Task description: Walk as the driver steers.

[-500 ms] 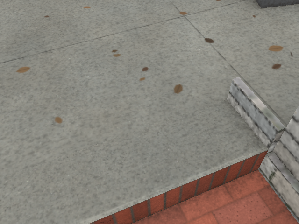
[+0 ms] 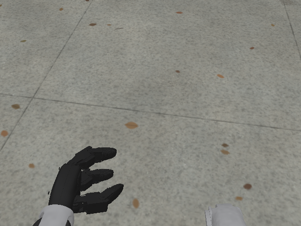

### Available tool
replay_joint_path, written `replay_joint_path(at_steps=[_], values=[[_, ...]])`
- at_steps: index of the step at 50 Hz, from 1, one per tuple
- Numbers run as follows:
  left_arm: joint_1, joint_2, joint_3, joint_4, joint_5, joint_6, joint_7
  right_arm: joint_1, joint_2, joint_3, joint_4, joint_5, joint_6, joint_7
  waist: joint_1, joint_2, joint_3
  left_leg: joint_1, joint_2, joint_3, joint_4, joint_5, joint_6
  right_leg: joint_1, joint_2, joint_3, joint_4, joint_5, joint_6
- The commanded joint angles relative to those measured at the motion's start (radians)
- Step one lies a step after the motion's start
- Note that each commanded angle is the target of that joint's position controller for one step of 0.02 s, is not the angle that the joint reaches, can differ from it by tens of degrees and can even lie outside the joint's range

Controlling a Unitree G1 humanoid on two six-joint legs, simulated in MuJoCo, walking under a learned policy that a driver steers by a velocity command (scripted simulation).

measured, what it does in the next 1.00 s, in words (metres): climbs: right foot 0.15 m higher, then left foot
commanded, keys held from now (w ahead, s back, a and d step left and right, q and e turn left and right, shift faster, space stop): q+shift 0.44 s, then shift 0.02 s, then e+shift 0.48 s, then w+e+shift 0.06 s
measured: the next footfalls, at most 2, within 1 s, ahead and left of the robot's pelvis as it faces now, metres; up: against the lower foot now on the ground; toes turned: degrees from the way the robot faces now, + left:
right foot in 0.10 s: +0.23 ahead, -0.14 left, +0.15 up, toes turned +4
left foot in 0.50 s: +0.27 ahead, +0.16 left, +0.15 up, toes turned +31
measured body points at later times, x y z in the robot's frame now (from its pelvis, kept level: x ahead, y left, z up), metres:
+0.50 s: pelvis +0.18 +0.01 +0.13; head +0.17 +0.03 +0.58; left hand +0.16 +0.34 +0.03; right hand +0.50 -0.07 +0.10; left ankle +0.23 +0.14 -0.59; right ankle +0.20 -0.14 -0.58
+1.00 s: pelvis +0.21 -0.03 +0.13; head +0.23 -0.05 +0.58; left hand +0.22 +0.25 +0.03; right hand +0.48 -0.22 +0.04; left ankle +0.22 +0.14 -0.55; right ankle +0.22 -0.14 -0.59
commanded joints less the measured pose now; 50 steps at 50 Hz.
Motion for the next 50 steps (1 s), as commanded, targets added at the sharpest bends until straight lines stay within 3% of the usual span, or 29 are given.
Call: replay_joint_path(at_steps=[1, 2, 3, 4, 5, 6, 7, 8, 9, 10, 11, 14, 15, 17, 21, 22, 24, 26, 27, 28, 30, 34, 37, 43, 46, 47, 48, 49, 50], values=[[0.070, 0.099, 0.025, -0.079, -0.027, 0.034, -0.005, -0.380, -0.243, -0.052, -0.288, 0.037, -0.113, 0.006, 0.206, -0.054, -0.119, -0.868, 0.017, -0.164, -0.289, 1.260, -0.031, 1.225, 0.098, -0.283, -0.451, 0.151, 0.131], [0.208, 0.123, 0.049, -0.030, -0.004, 0.065, -0.009, -0.437, -0.343, -0.083, -0.389, 0.073, -0.132, -0.009, 0.222, 0.037, -0.089, -0.784, 0.080, -0.255, -0.236, 1.382, -0.027, 1.264, 0.142, -0.227, -0.599, 0.140, 0.142], [0.452, 0.189, 0.082, 0.070, 0.021, 0.096, 0.010, -0.563, -0.346, -0.094, -0.452, 0.078, -0.147, -0.008, 0.298, 0.000, -0.040, -0.752, 0.129, -0.324, -0.094, 1.512, -0.062, 1.338, 0.149, -0.140, -0.764, 0.114, 0.123], [0.799, 0.267, 0.114, 0.177, 0.032, 0.115, 0.033, -0.603, -0.295, -0.110, -0.468, 0.065, -0.147, 0.000, 0.402, -0.096, -0.151, -0.621, 0.074, -0.248, 0.164, 1.479, -0.160, 1.509, 0.041, -0.006, -1.067, 0.341, 0.037], [1.014, 0.264, 0.105, 0.296, 0.062, 0.104, 0.047, -0.458, -0.141, -0.079, -0.422, 0.077, -0.132, 0.004, 0.338, -0.392, -0.389, -0.603, -0.080, -0.165, 0.876, 0.180, -0.266, 1.719, -0.301, 0.311, -1.087, 1.116, -0.235], [0.784, 0.274, 0.083, 0.212, 0.086, 0.057, 0.023, -0.254, -0.113, -0.083, -0.401, 0.078, -0.111, 0.034, 0.143, -0.380, -0.433, -0.705, -0.101, -0.161, 1.353, -0.165, -0.257, 1.478, -0.445, 0.792, -1.309, 1.023, -0.440], [0.353, 0.263, 0.077, 0.154, 0.030, 0.002, 0.003, -0.206, -0.117, -0.098, -0.408, 0.065, -0.079, 0.035, -0.062, -0.263, -0.055, -0.847, -0.038, -0.127, 1.418, -0.098, -0.195, 1.102, -0.427, 0.772, -1.452, 0.284, -0.354], [0.113, 0.104, 0.041, 0.128, -0.034, -0.026, -0.020, -0.223, -0.113, -0.084, -0.356, 0.048, -0.048, 0.008, -0.110, -0.158, 0.046, -0.830, 0.033, -0.099, 1.389, -0.062, -0.152, 0.881, -0.365, 0.523, -1.472, -0.079, -0.257], [-0.010, 0.002, 0.009, 0.135, -0.058, -0.046, -0.006, -0.144, -0.064, -0.055, -0.324, 0.013, -0.019, -0.024, -0.162, -0.146, 0.000, -0.743, 0.080, -0.095, 1.260, -0.057, -0.131, 0.808, -0.316, 0.395, -1.531, -0.222, -0.191], [0.005, -0.065, 0.001, 0.178, -0.044, -0.071, 0.036, -0.154, -0.046, -0.033, -0.331, -0.026, -0.010, -0.059, -0.169, -0.075, 0.029, -0.573, 0.153, -0.074, 1.066, -0.094, -0.128, 0.753, -0.281, 0.258, -1.505, -0.155, -0.105], [0.118, -0.038, 0.010, 0.217, -0.016, -0.081, 0.078, -0.289, -0.057, -0.027, -0.383, -0.034, -0.028, -0.062, -0.123, 0.013, 0.060, -0.495, 0.201, -0.022, 0.878, -0.062, -0.148, 0.795, -0.243, 0.152, -1.510, -0.047, -0.058], [0.253, 0.164, 0.097, 0.293, 0.045, -0.089, 0.121, -0.564, 0.007, 0.025, -0.473, 0.078, -0.099, 0.015, -0.001, 0.014, 0.015, -0.432, 0.206, 0.138, 0.445, -0.253, -0.159, 1.075, -0.167, -0.220, -1.568, 0.392, -0.012], [0.267, 0.214, 0.111, 0.261, 0.068, -0.093, 0.118, -0.538, 0.002, 0.028, -0.486, 0.079, -0.097, 0.042, -0.001, -0.108, -0.021, -0.433, 0.201, 0.150, 0.504, -0.139, -0.142, 1.177, -0.196, -0.279, -1.547, 0.633, -0.020], [0.208, 0.256, 0.128, 0.220, 0.107, -0.083, 0.111, -0.450, -0.036, 0.025, -0.498, 0.058, -0.078, 0.057, -0.084, -0.143, -0.036, -0.355, 0.264, 0.115, 0.431, 0.021, -0.122, 1.170, -0.297, -0.294, -1.595, 0.739, -0.067], [0.160, 0.303, 0.145, 0.181, 0.073, -0.080, 0.109, -0.519, -0.168, -0.037, -0.522, 0.051, -0.044, 0.064, -0.063, -0.111, 0.088, -0.270, 0.249, 0.117, 0.398, 0.064, -0.117, 1.119, -0.370, -0.295, -1.622, 0.274, -0.070], [0.170, 0.346, 0.174, 0.203, -0.042, 0.006, 0.096, -0.557, -0.150, -0.049, -0.538, 0.190, 0.020, 0.009, -0.070, -0.175, 0.127, -0.337, 0.250, 0.139, 0.237, 0.025, -0.113, 1.161, -0.291, -0.352, -1.517, 0.313, -0.025], [0.285, 0.303, 0.171, 0.225, -0.037, 0.079, 0.081, -0.541, -0.175, -0.064, -0.557, 0.153, 0.051, -0.028, -0.060, -0.033, 0.097, -0.152, 0.148, 0.191, 0.044, 0.141, -0.073, 1.134, -0.274, -0.370, -1.319, 0.447, 0.025], [0.366, 0.221, 0.145, 0.172, 0.030, 0.094, 0.078, -0.522, -0.347, -0.098, -0.640, 0.101, 0.041, -0.057, -0.009, 0.386, 0.020, 0.110, 0.460, -0.434, -0.103, 0.707, 0.153, 0.710, -0.035, -0.376, -0.738, -0.272, 0.171], [0.334, 0.219, 0.136, 0.186, -0.008, 0.087, 0.077, -0.505, -0.238, -0.062, -0.653, 0.080, 0.020, -0.051, -0.060, 0.201, -0.203, 0.066, 0.559, -0.541, -0.167, 0.638, 0.256, 0.766, -0.036, -0.139, -0.559, -0.320, 0.153], [0.268, 0.206, 0.125, 0.187, -0.038, 0.087, 0.069, -0.521, -0.146, -0.031, -0.637, 0.075, 0.004, -0.043, -0.071, 0.080, -0.220, 0.041, 0.519, -0.411, -0.153, 0.540, 0.214, 0.775, -0.080, -0.070, -0.530, -0.240, 0.135], [0.264, 0.133, 0.094, 0.200, -0.026, 0.087, 0.067, -0.577, -0.038, 0.006, -0.599, 0.091, -0.010, -0.045, -0.032, 0.052, -0.203, 0.010, 0.434, -0.231, -0.122, 0.386, 0.103, 0.769, -0.142, 0.017, -0.673, -0.148, 0.141], [0.302, 0.167, 0.104, 0.226, -0.006, 0.090, 0.074, -0.613, -0.064, -0.003, -0.562, 0.049, -0.007, -0.070, -0.021, 0.043, -0.178, -0.042, 0.375, -0.019, -0.113, 0.492, 0.074, 0.931, -0.118, -0.056, -0.920, -0.092, 0.146], [0.294, 0.200, 0.118, 0.199, -0.014, 0.106, 0.087, -0.549, -0.137, -0.037, -0.541, 0.064, 0.022, -0.111, -0.067, 0.059, -0.120, -0.004, 0.465, -0.081, -0.179, 0.255, 0.126, 0.853, -0.115, -0.090, -0.850, -0.098, 0.136], [0.344, 0.136, 0.135, 0.166, -0.006, 0.135, 0.091, -0.635, -0.110, -0.067, -0.530, 0.100, 0.049, -0.161, -0.018, 0.127, -0.041, -0.106, 0.453, 0.083, -0.192, 0.099, 0.026, 0.954, -0.120, -0.124, -0.940, -0.103, 0.097], [0.460, 0.123, 0.144, 0.219, 0.013, 0.136, 0.077, -0.670, -0.066, -0.067, -0.513, 0.128, 0.058, -0.165, 0.044, -0.013, -0.036, -0.188, 0.364, 0.233, 0.053, 0.025, -0.086, 1.155, -0.053, -0.165, -1.270, 0.133, 0.016], [0.474, 0.211, 0.164, 0.203, 0.027, 0.125, 0.082, -0.620, -0.029, -0.069, -0.514, 0.118, 0.068, -0.156, 0.020, -0.287, 0.048, -0.404, 0.247, 0.335, 0.367, -0.133, -0.186, 1.216, -0.197, 0.144, -1.425, 0.423, -0.066], [0.683, 0.375, 0.189, 0.220, 0.067, -0.013, -0.005, -0.585, -0.016, -0.056, -0.629, 0.043, -0.018, -0.172, 0.003, -0.608, 0.080, -0.644, 0.110, 0.146, 0.455, -0.297, -0.148, 1.270, -0.382, 0.546, -1.617, 0.220, -0.271], [0.651, 0.272, 0.171, 0.214, 0.114, -0.074, -0.033, -0.693, -0.082, -0.070, -0.601, 0.049, -0.045, -0.136, 0.079, -0.444, 0.199, -0.724, 0.130, -0.028, 0.522, -0.206, -0.104, 1.175, -0.398, 0.705, -1.758, -0.625, -0.203], [0.502, 0.260, 0.160, 0.204, 0.088, -0.087, -0.054, -0.716, -0.116, -0.081, -0.572, 0.067, -0.048, -0.125, 0.027, -0.405, 0.276, -0.767, 0.125, -0.005, 0.632, -0.118, -0.094, 1.082, -0.362, 0.649, -1.732, -0.653, -0.154]])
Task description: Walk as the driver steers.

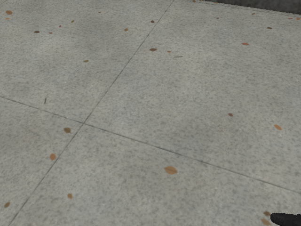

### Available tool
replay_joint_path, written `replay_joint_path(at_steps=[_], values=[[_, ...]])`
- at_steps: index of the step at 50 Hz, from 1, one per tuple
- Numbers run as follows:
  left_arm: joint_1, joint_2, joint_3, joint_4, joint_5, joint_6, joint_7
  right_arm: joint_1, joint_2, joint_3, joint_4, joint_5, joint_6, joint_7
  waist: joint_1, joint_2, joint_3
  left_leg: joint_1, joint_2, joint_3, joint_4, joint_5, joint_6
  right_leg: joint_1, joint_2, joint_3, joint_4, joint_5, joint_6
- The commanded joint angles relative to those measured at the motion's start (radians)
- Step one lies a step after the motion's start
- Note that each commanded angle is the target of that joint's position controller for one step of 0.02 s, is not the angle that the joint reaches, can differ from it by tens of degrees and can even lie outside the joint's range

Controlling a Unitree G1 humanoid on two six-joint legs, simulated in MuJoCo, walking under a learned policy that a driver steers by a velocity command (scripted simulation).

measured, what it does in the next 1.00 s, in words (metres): walks ahead: left foot, then right foot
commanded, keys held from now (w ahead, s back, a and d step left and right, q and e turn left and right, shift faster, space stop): w+e+shift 0.40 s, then w+shift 0.02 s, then w+q+shift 0.58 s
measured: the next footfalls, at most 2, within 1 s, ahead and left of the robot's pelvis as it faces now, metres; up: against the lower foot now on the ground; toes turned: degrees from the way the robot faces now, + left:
left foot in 0.28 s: +0.15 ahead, +0.09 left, +0.00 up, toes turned -18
right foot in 0.68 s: +0.43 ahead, -0.32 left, +0.00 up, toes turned -24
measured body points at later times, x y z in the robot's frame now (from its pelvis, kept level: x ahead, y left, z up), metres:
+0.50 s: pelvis +0.19 -0.05 +0.02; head +0.20 -0.04 +0.47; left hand +0.51 +0.08 -0.04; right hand +0.07 -0.31 -0.09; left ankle +0.11 +0.11 -0.71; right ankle +0.17 -0.19 -0.62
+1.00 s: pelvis +0.55 -0.26 +0.01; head +0.57 -0.26 +0.46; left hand +0.56 +0.03 -0.12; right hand +0.70 -0.55 -0.07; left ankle +0.75 -0.18 -0.63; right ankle +0.39 -0.30 -0.71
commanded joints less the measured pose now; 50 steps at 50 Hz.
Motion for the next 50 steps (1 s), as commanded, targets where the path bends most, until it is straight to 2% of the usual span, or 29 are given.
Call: replay_joint_path(at_steps=[1, 2, 3, 7, 8, 9, 10, 11, 13, 14, 15, 16, 18, 21, 23, 27, 30, 32, 33, 34, 35, 36, 37, 38, 39, 41, 43, 46, 50], values=[[0.018, 0.153, 0.026, -0.039, 0.001, -0.095, -0.072, -0.118, -0.092, -0.021, -0.088, -0.036, -0.074, 0.015, -0.010, -0.288, 0.122, -0.370, -0.062, -0.101, 0.374, 0.039, 0.033, 0.044, -0.240, 0.597, -0.569, -0.442, -0.160], [-0.021, 0.114, 0.005, -0.041, -0.020, -0.085, -0.074, -0.103, -0.078, -0.018, -0.070, -0.055, -0.082, 0.012, -0.028, -0.198, 0.054, -0.295, -0.050, -0.098, 0.398, 0.105, 0.017, 0.012, -0.185, 0.477, -0.529, -0.304, -0.132], [-0.048, 0.109, -0.009, -0.052, -0.029, -0.066, -0.073, -0.111, -0.054, -0.010, -0.072, -0.055, -0.087, 0.013, -0.043, -0.118, 0.026, -0.213, -0.053, -0.078, 0.395, 0.150, -0.008, -0.028, -0.163, 0.426, -0.505, -0.199, -0.113], [-0.037, 0.115, -0.014, -0.056, -0.034, -0.050, -0.054, -0.083, -0.070, -0.007, -0.065, -0.014, -0.103, 0.015, -0.038, -0.110, -0.041, -0.053, -0.065, -0.035, 0.084, 0.126, -0.105, 0.041, -0.114, 0.382, -0.494, -0.039, -0.150], [-0.056, 0.131, -0.006, -0.069, -0.042, -0.057, -0.056, -0.085, -0.058, 0.001, -0.070, -0.007, -0.101, 0.014, -0.037, -0.108, -0.028, 0.070, -0.082, -0.016, -0.069, 0.068, -0.118, 0.007, -0.094, 0.376, -0.491, -0.030, -0.157], [0.007, 0.267, 0.060, -0.043, -0.057, -0.008, 0.020, -0.136, -0.081, -0.009, -0.082, 0.021, -0.048, 0.065, 0.001, -0.154, -0.053, -0.022, -0.146, 0.024, -0.235, -0.100, -0.086, 0.161, -0.064, 0.434, -0.533, -0.071, -0.213], [0.024, 0.271, 0.064, -0.033, -0.052, 0.023, 0.048, -0.140, -0.070, -0.009, -0.083, 0.037, -0.032, 0.079, 0.011, -0.208, -0.005, -0.020, -0.153, 0.012, -0.329, -0.134, -0.086, 0.195, -0.077, 0.474, -0.503, -0.086, -0.222], [0.032, 0.230, 0.058, -0.038, -0.052, 0.041, 0.045, -0.105, -0.068, -0.008, -0.076, 0.052, -0.033, 0.083, 0.016, -0.234, 0.017, 0.035, -0.150, -0.021, -0.391, -0.108, -0.074, 0.173, -0.069, 0.500, -0.484, -0.113, -0.218], [-0.139, 0.171, 0.054, -0.086, -0.059, 0.047, 0.033, 0.076, -0.078, -0.012, -0.035, 0.055, -0.044, 0.056, -0.106, -0.177, 0.003, 0.391, -0.115, -0.053, -0.570, 0.107, -0.050, -0.055, -0.033, 0.467, -0.401, -0.061, -0.167], [-0.187, 0.121, 0.040, -0.109, -0.075, 0.030, 0.027, 0.245, -0.141, -0.030, 0.007, 0.036, -0.050, 0.031, -0.191, -0.070, -0.088, 0.714, -0.036, -0.099, -0.535, 0.128, -0.030, -0.252, 0.028, 0.394, -0.224, -0.042, -0.116], [-0.240, 0.008, 0.009, -0.174, -0.111, 0.013, 0.016, 0.388, -0.272, -0.056, 0.002, -0.013, -0.049, 0.006, -0.259, 0.266, -0.178, 0.919, 0.255, -0.469, -0.673, -0.260, 0.027, -0.496, 0.154, 0.174, 0.121, -0.080, -0.051], [-0.247, 0.029, -0.007, -0.204, -0.099, 0.019, 0.020, 0.318, -0.289, -0.061, 0.001, -0.048, -0.051, 0.015, -0.190, 0.237, -0.131, 0.851, 0.369, -0.755, -0.735, -0.439, 0.083, -0.662, 0.092, 0.111, 0.320, -0.019, -0.067], [-0.248, 0.092, 0.005, -0.180, -0.045, 0.030, 0.009, 0.241, -0.145, -0.019, -0.016, -0.035, -0.072, 0.026, -0.129, 0.029, -0.006, 0.678, 0.309, -0.565, -0.701, -0.315, 0.094, -0.656, 0.009, 0.106, 0.475, 0.138, -0.062], [-0.255, 0.105, 0.003, -0.164, -0.017, 0.052, -0.035, 0.316, -0.103, 0.006, 0.050, -0.020, -0.098, 0.025, -0.119, 0.053, 0.031, 0.614, 0.198, -0.291, -0.746, -0.078, 0.068, -0.649, -0.027, 0.083, 0.543, 0.208, -0.028], [-0.308, 0.079, -0.013, -0.190, -0.029, 0.044, -0.036, 0.389, -0.078, 0.013, 0.106, -0.016, -0.118, 0.046, -0.120, 0.051, 0.085, 0.569, 0.195, -0.245, -0.789, 0.040, 0.095, -0.641, -0.007, 0.152, 0.465, 0.247, -0.026], [-0.453, 0.122, -0.024, -0.243, -0.030, 0.033, -0.048, 0.382, -0.121, 0.006, 0.150, -0.009, -0.125, 0.051, -0.083, 0.058, 0.143, 0.507, 0.156, -0.096, -0.887, 0.316, 0.127, -0.540, 0.015, 0.045, 0.177, 0.320, -0.001], [-0.482, 0.076, -0.055, -0.253, -0.026, 0.022, -0.071, 0.384, -0.180, -0.006, 0.186, 0.000, -0.110, 0.056, -0.072, 0.074, 0.157, 0.389, 0.155, -0.051, -0.957, 0.649, 0.129, -0.193, 0.012, -0.104, -0.037, 0.344, -0.043], [-0.343, 0.128, -0.031, -0.204, -0.021, 0.026, -0.032, 0.394, -0.261, -0.020, 0.210, 0.002, -0.102, 0.054, 0.010, 0.128, 0.028, 0.479, 0.174, -0.005, -0.699, 1.237, 0.115, 0.031, 0.100, -0.125, -0.056, 0.208, -0.066], [-0.102, 0.178, -0.004, -0.140, -0.020, 0.025, -0.014, 0.395, -0.274, -0.020, 0.215, 0.011, -0.097, 0.050, 0.130, 0.124, -0.100, 0.424, 0.169, 0.007, -0.426, 1.287, 0.100, 0.304, 0.124, -0.106, -0.114, 0.209, -0.079], [0.104, 0.245, 0.029, -0.088, -0.001, 0.018, 0.013, 0.360, -0.249, -0.014, 0.198, 0.014, -0.099, 0.049, 0.239, 0.117, -0.220, 0.186, 0.109, 0.011, -0.108, 0.989, 0.079, 0.623, 0.008, 0.017, -0.113, 0.176, -0.081], [0.168, 0.351, 0.052, -0.076, 0.032, 0.002, 0.031, 0.408, -0.062, 0.021, 0.140, 0.015, -0.099, 0.060, 0.156, -0.172, -0.390, -0.072, -0.037, -0.025, 0.316, -0.019, 0.081, 0.843, -0.326, 0.414, -0.196, -0.219, -0.084], [0.163, 0.339, 0.045, -0.100, 0.026, 0.003, 0.042, 0.388, -0.089, 0.011, 0.096, 0.044, -0.097, 0.057, 0.156, -0.211, -0.519, -0.141, -0.087, -0.151, 0.522, -0.062, 0.094, 0.762, -0.468, 0.803, -0.452, -0.286, -0.079], [0.046, 0.303, 0.039, -0.054, 0.013, 0.002, 0.041, 0.331, -0.120, 0.001, 0.081, 0.039, -0.081, 0.053, 0.072, -0.159, -0.347, -0.197, -0.040, -0.145, 0.553, 0.073, 0.107, 0.629, -0.399, 0.733, -0.515, -0.291, -0.074], [-0.045, 0.193, 0.005, -0.043, -0.003, -0.002, 0.041, 0.310, -0.110, 0.006, 0.099, 0.033, -0.078, 0.053, 0.036, -0.107, -0.158, -0.217, 0.009, -0.109, 0.494, 0.178, 0.099, 0.451, -0.351, 0.520, -0.488, -0.160, -0.076], [-0.077, 0.147, -0.006, -0.026, -0.008, -0.007, 0.038, 0.312, -0.087, 0.012, 0.114, 0.024, -0.069, 0.061, 0.002, -0.092, -0.088, -0.183, 0.032, -0.102, 0.447, 0.195, 0.088, 0.342, -0.296, 0.377, -0.499, -0.031, -0.066], [-0.051, 0.115, -0.018, 0.019, -0.023, -0.016, 0.037, 0.346, -0.040, 0.017, 0.123, 0.011, -0.030, 0.077, -0.052, -0.116, -0.027, -0.114, 0.058, -0.106, 0.423, 0.181, 0.073, 0.200, -0.261, 0.202, -0.550, 0.082, -0.054], [-0.035, 0.077, -0.024, 0.056, -0.048, -0.036, 0.030, 0.269, -0.019, 0.018, 0.095, 0.000, 0.007, 0.092, -0.074, -0.107, 0.073, -0.211, 0.079, -0.100, 0.391, 0.213, 0.067, 0.176, -0.247, 0.096, -0.613, 0.159, -0.031], [-0.017, 0.053, -0.028, 0.098, -0.037, -0.056, 0.024, 0.137, -0.014, 0.028, 0.039, -0.009, 0.023, 0.111, -0.095, -0.101, 0.125, -0.264, 0.078, -0.054, 0.282, 0.368, 0.065, 0.152, -0.205, -0.111, -0.648, 0.373, -0.007], [0.022, 0.119, -0.016, 0.134, -0.049, -0.065, 0.051, -0.030, -0.058, 0.037, -0.008, -0.003, 0.021, 0.131, -0.075, -0.030, 0.183, -0.163, 0.016, 0.097, -0.039, 0.507, 0.105, 0.206, -0.145, -0.296, -0.699, 0.723, 0.038]])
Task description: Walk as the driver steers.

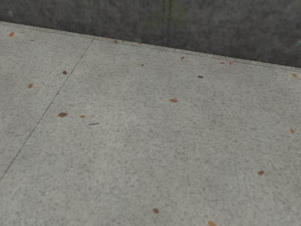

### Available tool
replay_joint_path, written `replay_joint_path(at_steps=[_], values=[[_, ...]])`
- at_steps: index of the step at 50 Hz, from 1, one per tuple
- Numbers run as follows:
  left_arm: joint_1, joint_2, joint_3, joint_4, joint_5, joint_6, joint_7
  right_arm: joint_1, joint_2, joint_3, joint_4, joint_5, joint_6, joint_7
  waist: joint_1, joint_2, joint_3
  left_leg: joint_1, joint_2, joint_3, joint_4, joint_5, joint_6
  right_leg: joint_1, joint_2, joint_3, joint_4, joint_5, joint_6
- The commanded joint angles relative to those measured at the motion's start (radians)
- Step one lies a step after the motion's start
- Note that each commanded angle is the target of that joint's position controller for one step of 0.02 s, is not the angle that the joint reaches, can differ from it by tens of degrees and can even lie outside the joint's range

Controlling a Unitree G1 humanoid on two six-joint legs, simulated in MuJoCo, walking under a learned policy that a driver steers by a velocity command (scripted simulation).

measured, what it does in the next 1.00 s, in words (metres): walks ahead, turning left: left foot, then right foot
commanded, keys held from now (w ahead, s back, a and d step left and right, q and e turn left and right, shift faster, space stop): w+q+shift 0.16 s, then shift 0.84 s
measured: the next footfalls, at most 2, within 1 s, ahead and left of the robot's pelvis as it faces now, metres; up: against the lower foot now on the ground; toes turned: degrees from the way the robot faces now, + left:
left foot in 0.14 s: +0.33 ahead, +0.04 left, +0.00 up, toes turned +13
right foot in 0.54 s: +0.71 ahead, -0.01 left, +0.00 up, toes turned +23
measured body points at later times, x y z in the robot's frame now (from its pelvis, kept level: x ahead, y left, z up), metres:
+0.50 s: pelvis +0.42 +0.01 +0.00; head +0.47 +0.04 +0.45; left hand +0.60 +0.30 -0.07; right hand +0.54 -0.24 -0.12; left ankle +0.30 +0.03 -0.73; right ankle +0.67 -0.04 -0.69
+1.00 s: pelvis +0.57 +0.04 +0.00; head +0.57 +0.06 +0.45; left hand +0.60 +0.31 -0.12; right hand +0.75 -0.16 -0.11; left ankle +0.53 +0.17 -0.73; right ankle +0.68 -0.02 -0.73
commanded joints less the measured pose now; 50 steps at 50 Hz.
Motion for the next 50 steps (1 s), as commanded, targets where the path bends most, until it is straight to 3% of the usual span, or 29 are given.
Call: replay_joint_path(at_steps=[1, 4, 6, 7, 8, 9, 10, 11, 12, 14, 15, 17, 20, 23, 25, 26, 27, 28, 29, 30, 32, 34, 38, 40, 43, 45, 46, 48, 50], values=[[-0.092, 0.071, -0.002, -0.065, -0.002, -0.027, 0.015, -0.082, 0.004, 0.027, -0.072, 0.002, -0.010, 0.025, -0.063, -0.029, 0.176, 0.192, -0.041, 0.096, -0.205, 0.089, 0.046, -0.224, -0.212, -0.037, -0.168, 0.834, 0.014], [-0.069, 0.159, 0.012, -0.075, 0.006, 0.007, 0.041, 0.036, -0.034, 0.023, -0.035, 0.021, -0.013, 0.023, -0.136, -0.132, 0.051, 0.385, -0.160, 0.169, -0.250, 0.001, 0.098, -0.056, -0.251, -0.047, 0.086, 1.489, 0.032], [-0.174, 0.218, 0.032, -0.113, 0.023, 0.043, 0.051, 0.377, -0.130, -0.021, 0.064, 0.019, -0.008, 0.000, -0.311, -0.161, -0.106, 0.738, -0.200, 0.103, -0.252, -0.159, 0.151, -0.129, -0.290, -0.002, 0.519, 1.590, 0.007], [-0.223, 0.221, 0.037, -0.133, 0.022, 0.056, 0.039, 0.543, -0.178, -0.055, 0.125, 0.020, -0.014, -0.028, -0.372, -0.076, -0.150, 0.963, -0.189, 0.015, -0.357, -0.192, 0.191, -0.291, -0.232, 0.007, 0.908, 1.221, -0.008], [-0.280, 0.063, -0.001, -0.163, 0.032, 0.048, 0.012, 0.443, -0.220, -0.076, 0.127, 0.040, -0.004, -0.054, -0.266, 0.185, -0.031, 1.000, -0.086, -0.194, -0.387, -0.219, 0.221, -0.624, -0.014, 0.041, 1.309, 0.061, -0.001], [-0.138, 0.032, -0.018, -0.274, 0.003, 0.022, 0.010, 0.337, -0.319, -0.083, 0.057, -0.007, 0.002, -0.048, -0.103, 0.234, -0.213, 1.252, 0.139, -0.743, -0.537, -0.173, 0.428, -0.950, 0.031, 0.251, 1.545, -0.125, 0.032], [-0.202, 0.085, -0.022, -0.282, 0.010, -0.011, 0.012, 0.332, -0.272, -0.085, 0.027, -0.001, -0.002, -0.061, -0.155, 0.041, -0.239, 1.223, 0.200, -0.884, -0.731, -0.257, 0.418, -1.010, -0.015, 0.351, 1.477, -0.039, 0.017], [-0.210, 0.099, -0.024, -0.266, 0.002, -0.023, 0.011, 0.303, -0.202, -0.066, 0.048, 0.001, -0.012, -0.075, -0.094, -0.086, -0.068, 1.023, 0.194, -0.786, -0.769, -0.153, 0.360, -0.976, -0.067, 0.349, 1.351, 0.029, 0.012], [-0.222, 0.087, -0.025, -0.260, 0.012, -0.016, 0.014, 0.254, -0.157, -0.051, 0.057, 0.003, -0.026, -0.078, -0.032, -0.152, 0.014, 0.839, 0.160, -0.665, -0.750, 0.034, 0.315, -0.891, -0.109, 0.336, 1.257, 0.040, 0.019], [-0.186, 0.072, -0.029, -0.239, 0.034, 0.038, 0.014, 0.214, -0.108, -0.025, 0.049, 0.020, -0.059, -0.077, 0.027, -0.187, 0.042, 0.590, 0.103, -0.464, -0.733, 0.420, 0.268, -0.708, -0.149, 0.325, 1.127, 0.016, 0.047], [-0.231, 0.115, 0.004, -0.259, -0.049, 0.012, 0.022, 0.126, -0.019, -0.002, -0.004, 0.042, -0.092, -0.062, 0.024, -0.164, 0.022, 0.550, 0.078, -0.468, -0.748, 0.330, 0.259, -0.708, -0.155, 0.376, 1.092, 0.023, 0.057], [-0.334, 0.051, -0.014, -0.307, -0.020, -0.003, 0.025, 0.109, -0.084, -0.015, 0.015, 0.061, -0.104, -0.078, 0.019, -0.124, 0.039, 0.470, -0.012, -0.316, -0.735, 0.465, 0.201, -0.695, -0.157, 0.305, 0.815, 0.115, 0.071], [-0.475, -0.041, -0.046, -0.325, -0.001, -0.023, 0.003, 0.260, -0.089, -0.019, 0.066, 0.049, -0.069, -0.117, -0.095, -0.066, -0.043, 0.515, -0.135, -0.168, -0.672, 0.420, 0.094, -0.553, -0.035, 0.209, 0.415, 0.534, 0.070], [-0.541, 0.003, -0.026, -0.349, -0.012, -0.024, -0.018, 0.339, -0.072, -0.014, 0.104, 0.046, -0.046, -0.121, -0.138, 0.046, -0.058, 0.642, -0.088, -0.230, -0.628, 0.295, 0.048, -0.528, 0.020, 0.223, 0.244, 0.676, 0.038], [-0.480, 0.056, 0.001, -0.335, 0.000, -0.029, -0.025, 0.307, -0.061, -0.015, 0.095, 0.034, -0.039, -0.121, -0.080, 0.086, -0.089, 0.730, -0.067, -0.272, -0.502, 0.343, 0.021, -0.472, 0.038, 0.239, 0.195, 0.647, -0.006], [-0.372, 0.069, 0.012, -0.300, 0.007, -0.035, -0.026, 0.249, -0.069, -0.019, 0.075, 0.032, -0.037, -0.121, -0.006, 0.090, -0.126, 0.744, -0.080, -0.257, -0.384, 0.405, -0.006, -0.374, 0.035, 0.231, 0.144, 0.713, -0.026], [-0.218, 0.102, 0.022, -0.255, 0.017, -0.041, -0.025, 0.188, -0.055, -0.015, 0.040, 0.020, -0.038, -0.114, 0.070, 0.065, -0.207, 0.680, -0.119, -0.229, -0.164, 0.284, -0.046, -0.187, -0.062, 0.298, 0.173, 0.974, -0.062], [-0.151, 0.126, 0.012, -0.242, 0.050, -0.038, -0.025, 0.340, 0.028, 0.006, 0.046, 0.011, -0.041, -0.104, 0.027, -0.207, -0.377, 0.389, -0.242, -0.228, 0.279, -0.551, -0.127, 0.177, -0.380, 0.611, 0.321, 1.468, -0.270], [-0.116, 0.081, 0.005, -0.224, 0.031, -0.028, -0.031, 0.511, -0.005, 0.015, 0.094, 0.043, -0.045, -0.081, 0.013, -0.261, -0.565, 0.272, -0.248, -0.377, 0.440, -0.747, -0.131, 0.331, -0.515, 0.892, 0.309, 1.334, -0.409], [-0.196, 0.077, 0.012, -0.254, 0.006, -0.011, -0.027, 0.418, -0.087, -0.004, 0.092, 0.059, -0.033, -0.075, 0.042, -0.149, -0.490, 0.218, -0.189, -0.380, 0.491, -0.675, -0.145, 0.236, -0.472, 0.858, 0.252, 1.052, -0.386], [-0.363, 0.020, -0.015, -0.268, -0.006, 0.025, -0.009, 0.186, -0.095, -0.013, 0.028, 0.043, 0.004, -0.094, -0.005, 0.020, -0.213, 0.203, -0.118, -0.249, 0.380, -0.542, -0.158, -0.150, -0.347, 0.701, 0.132, 0.594, -0.286], [-0.423, 0.015, -0.023, -0.256, 0.007, 0.048, -0.008, 0.211, -0.044, -0.008, 0.020, 0.035, 0.035, -0.103, -0.076, -0.069, -0.101, 0.332, -0.076, -0.182, 0.209, -0.486, -0.157, -0.419, -0.242, 0.597, 0.041, 0.399, -0.221], [-0.401, 0.031, -0.008, -0.216, 0.009, 0.054, -0.011, 0.225, 0.034, 0.018, 0.039, 0.018, 0.026, -0.118, -0.072, -0.138, -0.163, 0.508, -0.056, -0.130, -0.145, -0.464, -0.163, -0.469, -0.190, 0.459, 0.047, 0.548, -0.217], [-0.381, 0.043, -0.003, -0.202, 0.002, 0.065, -0.006, 0.209, 0.003, 0.011, 0.049, 0.023, 0.031, -0.120, -0.058, -0.146, -0.192, 0.557, -0.048, -0.133, -0.237, -0.372, -0.153, -0.460, -0.211, 0.486, 0.034, 0.328, -0.220], [-0.402, 0.037, -0.008, -0.193, -0.009, 0.086, 0.003, 0.181, -0.008, 0.004, 0.058, 0.012, 0.037, -0.114, -0.072, -0.155, -0.114, 0.660, -0.071, -0.094, -0.419, -0.258, -0.108, -0.570, -0.185, 0.495, 0.002, -0.089, -0.160], [-0.355, 0.003, -0.020, -0.167, -0.004, 0.084, 0.003, 0.159, -0.026, 0.004, 0.043, -0.013, 0.031, -0.114, -0.064, -0.106, -0.061, 0.690, -0.011, -0.162, -0.524, -0.267, -0.059, -0.622, -0.144, 0.470, 0.034, -0.217, -0.076], [-0.327, 0.022, -0.009, -0.169, -0.006, 0.085, 0.004, 0.138, -0.084, -0.012, 0.052, -0.006, 0.028, -0.116, -0.017, 0.002, -0.017, 0.574, -0.002, -0.192, -0.542, -0.430, -0.028, -0.591, -0.080, 0.390, 0.062, -0.168, -0.042], [-0.360, 0.015, -0.007, -0.168, 0.000, 0.083, 0.011, 0.121, -0.010, 0.004, 0.063, -0.002, 0.005, -0.112, -0.018, 0.056, -0.008, 0.425, -0.008, -0.202, -0.620, -0.558, -0.035, -0.434, -0.050, 0.334, 0.169, -0.004, -0.020], [-0.334, -0.004, -0.009, -0.147, 0.004, 0.088, 0.016, 0.087, 0.008, 0.008, 0.065, 0.003, -0.016, -0.110, 0.003, 0.083, -0.005, 0.389, -0.012, -0.201, -0.636, -0.527, -0.056, -0.369, -0.046, 0.316, 0.210, 0.084, -0.027]])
